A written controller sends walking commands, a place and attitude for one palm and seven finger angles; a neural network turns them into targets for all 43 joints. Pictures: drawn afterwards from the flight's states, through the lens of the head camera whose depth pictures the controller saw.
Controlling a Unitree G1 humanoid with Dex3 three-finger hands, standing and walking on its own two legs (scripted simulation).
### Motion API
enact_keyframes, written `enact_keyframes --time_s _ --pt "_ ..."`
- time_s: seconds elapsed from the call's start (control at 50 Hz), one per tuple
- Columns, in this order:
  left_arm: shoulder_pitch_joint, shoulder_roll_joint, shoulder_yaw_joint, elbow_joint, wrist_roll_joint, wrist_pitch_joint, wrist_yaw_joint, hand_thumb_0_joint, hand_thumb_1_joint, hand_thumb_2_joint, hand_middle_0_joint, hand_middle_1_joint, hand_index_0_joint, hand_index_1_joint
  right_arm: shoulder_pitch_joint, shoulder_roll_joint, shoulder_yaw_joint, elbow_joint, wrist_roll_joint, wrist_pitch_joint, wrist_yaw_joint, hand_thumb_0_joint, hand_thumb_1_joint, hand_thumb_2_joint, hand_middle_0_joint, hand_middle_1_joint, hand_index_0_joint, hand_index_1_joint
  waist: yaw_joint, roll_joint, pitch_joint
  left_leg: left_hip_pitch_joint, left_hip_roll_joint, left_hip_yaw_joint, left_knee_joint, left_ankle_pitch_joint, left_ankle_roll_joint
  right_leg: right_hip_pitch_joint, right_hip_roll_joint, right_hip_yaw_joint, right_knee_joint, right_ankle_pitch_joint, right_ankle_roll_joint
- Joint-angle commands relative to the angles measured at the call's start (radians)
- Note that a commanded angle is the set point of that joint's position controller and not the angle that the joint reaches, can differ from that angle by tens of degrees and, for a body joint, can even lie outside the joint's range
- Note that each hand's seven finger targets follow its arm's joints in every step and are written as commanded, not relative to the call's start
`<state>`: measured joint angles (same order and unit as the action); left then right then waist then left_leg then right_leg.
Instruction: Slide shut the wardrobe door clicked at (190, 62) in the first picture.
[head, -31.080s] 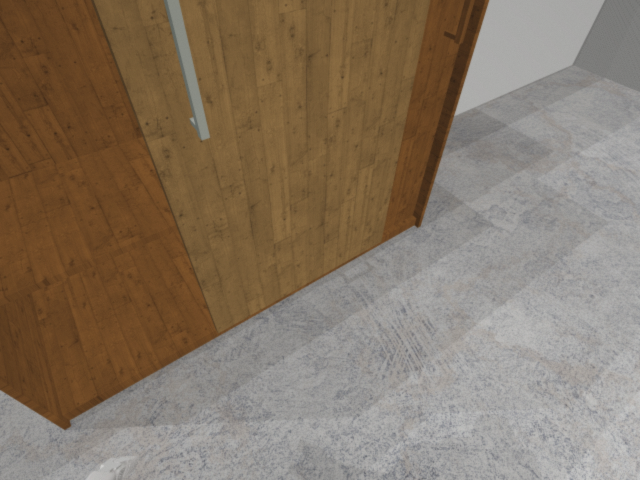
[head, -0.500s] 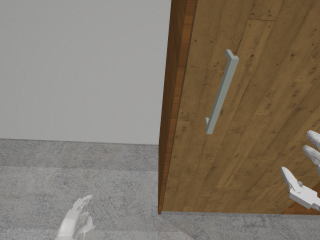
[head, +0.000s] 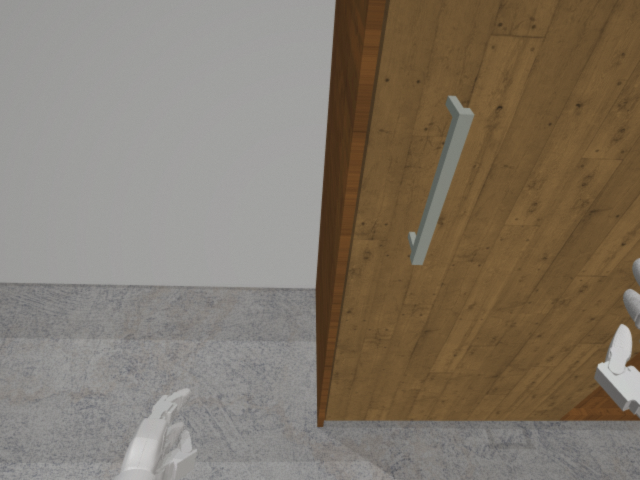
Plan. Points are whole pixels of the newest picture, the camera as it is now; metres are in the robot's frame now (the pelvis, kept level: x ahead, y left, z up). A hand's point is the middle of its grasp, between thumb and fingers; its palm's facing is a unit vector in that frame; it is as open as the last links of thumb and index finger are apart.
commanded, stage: step back with the hand held close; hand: right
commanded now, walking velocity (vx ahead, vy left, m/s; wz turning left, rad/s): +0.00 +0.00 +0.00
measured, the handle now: (433, 189) +0.45 -0.16 +0.16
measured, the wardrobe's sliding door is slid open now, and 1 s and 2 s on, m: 0.00 0.00 0.00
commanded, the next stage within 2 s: stop stepping back and stand still in 1.44 s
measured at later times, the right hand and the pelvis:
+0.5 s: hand (628, 386) +0.17 -0.28 +0.15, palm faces +0.33 +0.79 -0.52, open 7.4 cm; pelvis -0.03 -0.03 -0.01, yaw +2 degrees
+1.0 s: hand out of the picture +0.11 -0.31 +0.16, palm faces +0.45 +0.74 -0.50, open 7.4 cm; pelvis -0.09 -0.04 -0.02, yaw -1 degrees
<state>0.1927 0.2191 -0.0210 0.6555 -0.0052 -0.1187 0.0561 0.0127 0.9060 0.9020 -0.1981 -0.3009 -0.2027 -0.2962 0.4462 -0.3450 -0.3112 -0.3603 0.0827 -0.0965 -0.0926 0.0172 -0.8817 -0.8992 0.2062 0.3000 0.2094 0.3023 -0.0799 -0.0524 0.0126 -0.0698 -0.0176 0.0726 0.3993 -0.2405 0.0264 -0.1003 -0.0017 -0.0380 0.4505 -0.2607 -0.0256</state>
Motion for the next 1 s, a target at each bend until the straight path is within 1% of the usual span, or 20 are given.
enact_keyframes --time_s 0.0,0.04,0.06,0.08,0.1,0.14,0.2,0.24,0.28,0.36,0.4,0.5,0.58,0.68,0.74,0.78,0.82,0.88,0.92,0.98 --pt "-0.142 0.109 0.042 -0.167 0.0 -0.057 0.013 0.0 0.9 0.9 -0.2 -0.3 -0.2 -0.3 -0.1 -0.194 -0.129 -0.194 0.008 -0.064 -0.015 0.0 -0.9 -0.9 0.2 0.3 0.2 0.3 0.003 0.004 -0.03 -0.045 0.041 -0.061 -0.09 0.128 0.003 0.001 -0.022 0.051 -0.073 0.17 -0.002" --pt "-0.142 0.111 0.046 -0.167 -0.001 -0.056 0.013 0.0 0.9 0.9 -0.2 -0.3 -0.2 -0.3 -0.101 -0.188 -0.125 -0.208 0.008 -0.07 -0.014 0.0 -0.9 -0.9 0.2 0.3 0.2 0.3 0.006 -0.001 -0.048 -0.045 0.043 -0.065 -0.089 0.129 0.002 0.013 -0.024 0.047 -0.071 0.169 -0.004" --pt "-0.143 0.114 0.047 -0.165 -0.001 -0.057 0.015 0.0 0.9 0.9 -0.2 -0.3 -0.2 -0.3 -0.153 -0.232 -0.162 -0.233 0.008 -0.074 -0.02 0.0 -0.9 -0.9 0.2 0.3 0.2 0.3 0.005 -0.023 -0.068 -0.035 0.043 -0.068 -0.088 0.134 0.003 0.018 -0.023 0.048 -0.071 0.172 -0.003" --pt "-0.127 0.119 0.032 -0.207 -0.011 -0.046 0.012 0.0 0.9 0.9 -0.2 -0.3 -0.2 -0.3 -0.327 -0.377 -0.296 -0.339 -0.005 -0.131 -0.033 0.0 -0.9 -0.9 0.2 0.3 0.2 0.3 0.037 0.007 0.032 -0.151 0.104 -0.192 -0.149 0.178 0.001 -0.069 -0.038 0.069 -0.039 0.07 -0.024" --pt "-0.117 0.101 0.029 -0.175 -0.006 -0.039 0.016 0.0 0.9 0.9 -0.2 -0.3 -0.2 -0.3 -0.328 -0.36 -0.281 -0.293 -0.01 -0.156 -0.032 0.0 -0.9 -0.9 0.2 0.3 0.2 0.3 0.049 0.015 0.038 -0.179 0.139 -0.209 -0.164 0.144 0.013 -0.074 -0.031 0.081 -0.02 0.024 -0.02" --pt "-0.116 0.103 0.033 -0.165 0.006 -0.025 0.012 0.0 0.9 0.9 -0.2 -0.3 -0.2 -0.3 -0.112 -0.229 -0.184 -0.177 -0.025 -0.142 -0.023 0.0 -0.9 -0.9 0.2 0.3 0.2 0.3 0.052 0.078 -0.005 -0.196 0.152 -0.201 -0.143 0.228 0.012 -0.034 -0.036 0.069 0.01 0.097 -0.027" --pt "-0.108 0.127 0.052 -0.208 0.006 -0.01 0.011 0.0 0.9 0.9 -0.2 -0.3 -0.2 -0.3 -0.005 -0.173 -0.138 -0.197 -0.028 -0.139 -0.014 0.0 -0.9 -0.9 0.2 0.3 0.2 0.3 0.044 -0.023 -0.136 -0.121 0.14 -0.144 -0.04 0.361 -0.004 -0.007 -0.063 0.063 -0.012 0.283 -0.026" --pt "-0.101 0.131 0.056 -0.223 0.004 0.005 0.012 0.0 0.9 0.9 -0.2 -0.3 -0.2 -0.3 0.048 -0.19 -0.156 -0.223 -0.029 -0.138 -0.02 0.0 -0.9 -0.9 0.2 0.3 0.2 0.3 0.04 -0.035 -0.194 -0.098 0.118 -0.118 0.01 0.363 -0.015 -0.011 -0.088 0.076 -0.024 0.373 -0.027" --pt "-0.101 0.131 0.062 -0.241 0.001 0.019 0.015 0.0 0.9 0.9 -0.2 -0.3 -0.2 -0.3 0.065 -0.226 -0.194 -0.269 -0.031 -0.141 -0.027 0.0 -0.9 -0.9 0.2 0.3 0.2 0.3 0.04 0.021 -0.225 -0.083 0.107 -0.109 0.042 0.375 -0.019 -0.03 -0.102 0.09 -0.023 0.415 -0.028" --pt "-0.107 0.123 0.065 -0.267 -0.001 0.036 0.024 0.0 0.9 0.9 -0.2 -0.3 -0.2 -0.3 0.092 -0.276 -0.255 -0.327 -0.03 -0.151 -0.038 0.0 -0.9 -0.9 0.2 0.3 0.2 0.3 0.037 0.029 -0.217 -0.079 0.089 -0.107 0.094 0.35 -0.019 -0.097 -0.117 0.117 -0.041 0.41 -0.031" --pt "-0.111 0.124 0.065 -0.269 0.002 0.039 0.031 0.0 0.9 0.9 -0.2 -0.3 -0.2 -0.3 0.081 -0.292 -0.274 -0.335 -0.029 -0.154 -0.041 0.0 -0.9 -0.9 0.2 0.3 0.2 0.3 0.036 0.004 -0.185 -0.075 0.076 -0.11 0.108 0.303 -0.021 -0.157 -0.122 0.133 -0.062 0.353 -0.035" --pt "-0.089 0.136 0.068 -0.261 0.002 0.017 0.03 0.0 0.9 0.9 -0.2 -0.3 -0.2 -0.3 0.036 -0.241 -0.233 -0.31 -0.039 -0.168 -0.041 0.0 -0.9 -0.9 0.2 0.3 0.2 0.3 0.047 -0.062 -0.111 -0.061 0.069 -0.13 0.132 0.163 -0.017 -0.322 -0.136 0.152 -0.111 0.028 -0.053" --pt "-0.068 0.139 0.071 -0.251 -0.003 -0.005 0.025 0.0 0.9 0.9 -0.2 -0.3 -0.2 -0.3 0.01 -0.222 -0.211 -0.299 -0.052 -0.182 -0.046 0.0 -0.9 -0.9 0.2 0.3 0.2 0.3 0.061 0.009 -0.085 -0.109 0.093 -0.172 0.083 0.041 -0.007 -0.374 -0.116 0.158 -0.091 -0.206 -0.061" --pt "-0.058 0.139 0.073 -0.241 0.003 -0.025 0.018 0.0 0.9 0.9 -0.2 -0.3 -0.2 -0.3 -0.014 -0.238 -0.214 -0.334 -0.061 -0.207 -0.059 0.0 -0.9 -0.9 0.2 0.3 0.2 0.3 0.07 0.059 -0.069 -0.237 0.132 -0.219 -0.014 -0.154 0.019 -0.331 -0.085 0.16 -0.016 -0.272 -0.052" --pt "-0.063 0.139 0.069 -0.238 0.007 -0.036 0.021 0.0 0.9 0.9 -0.2 -0.3 -0.2 -0.3 -0.021 -0.247 -0.226 -0.359 -0.067 -0.223 -0.068 0.0 -0.9 -0.9 0.2 0.3 0.2 0.3 0.07 0.001 -0.059 -0.239 0.105 -0.182 0.018 -0.173 0.009 -0.353 -0.104 0.193 -0.062 -0.293 -0.057" --pt "-0.065 0.147 0.069 -0.24 0.009 -0.047 0.024 0.0 0.9 0.9 -0.2 -0.3 -0.2 -0.3 -0.014 -0.25 -0.247 -0.373 -0.076 -0.236 -0.071 0.0 -0.9 -0.9 0.2 0.3 0.2 0.3 0.063 -0.11 -0.09 -0.084 0.038 -0.123 0.163 -0.047 -0.018 -0.463 -0.161 0.264 -0.185 -0.35 -0.079" --pt "-0.065 0.145 0.075 -0.241 0.011 -0.053 0.027 0.0 0.9 0.9 -0.2 -0.3 -0.2 -0.3 -0.004 -0.254 -0.265 -0.366 -0.085 -0.245 -0.065 0.0 -0.9 -0.9 0.2 0.3 0.2 0.3 0.052 -0.159 -0.115 0.023 -0.007 -0.09 0.301 0.024 -0.034 -0.543 -0.215 0.32 -0.257 -0.391 -0.094" --pt "-0.063 0.139 0.079 -0.24 0.016 -0.062 0.02 0.0 0.9 0.9 -0.2 -0.3 -0.2 -0.3 0.032 -0.258 -0.282 -0.36 -0.085 -0.252 -0.054 0.0 -0.9 -0.9 0.2 0.3 0.2 0.3 0.05 -0.125 -0.112 0.001 -0.013 -0.103 0.301 0.048 -0.032 -0.506 -0.218 0.302 -0.201 -0.251 -0.102" --pt "-0.061 0.136 0.076 -0.23 0.018 -0.065 0.019 0.0 0.9 0.9 -0.2 -0.3 -0.2 -0.3 0.06 -0.251 -0.276 -0.343 -0.073 -0.258 -0.044 0.0 -0.9 -0.9 0.2 0.3 0.2 0.3 0.052 -0.046 -0.094 -0.039 -0.012 -0.111 0.23 0.062 -0.027 -0.456 -0.21 0.294 -0.159 -0.127 -0.099" --pt "-0.07 0.142 0.076 -0.207 0.017 -0.07 0.018 0.0 0.9 0.9 -0.2 -0.3 -0.2 -0.3 0.028 -0.23 -0.244 -0.345 -0.061 -0.267 -0.032 0.0 -0.9 -0.9 0.2 0.3 0.2 0.3 0.056 -0.061 -0.146 -0.099 -0.002 -0.13 0.163 0.147 -0.019 -0.306 -0.187 0.245 -0.1 0.075 -0.073"
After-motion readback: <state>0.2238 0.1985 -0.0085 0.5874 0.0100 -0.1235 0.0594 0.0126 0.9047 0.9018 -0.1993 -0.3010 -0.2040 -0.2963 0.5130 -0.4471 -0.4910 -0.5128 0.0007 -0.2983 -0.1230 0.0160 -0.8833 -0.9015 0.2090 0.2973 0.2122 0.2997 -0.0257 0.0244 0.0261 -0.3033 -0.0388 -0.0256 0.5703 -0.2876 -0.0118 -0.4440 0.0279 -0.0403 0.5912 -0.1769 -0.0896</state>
